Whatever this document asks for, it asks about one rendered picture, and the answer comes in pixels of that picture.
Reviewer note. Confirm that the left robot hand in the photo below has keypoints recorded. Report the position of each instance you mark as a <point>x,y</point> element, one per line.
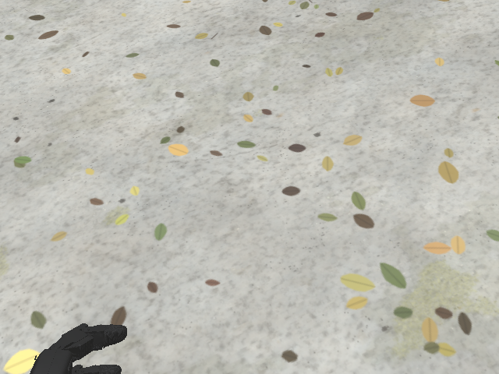
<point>74,345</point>

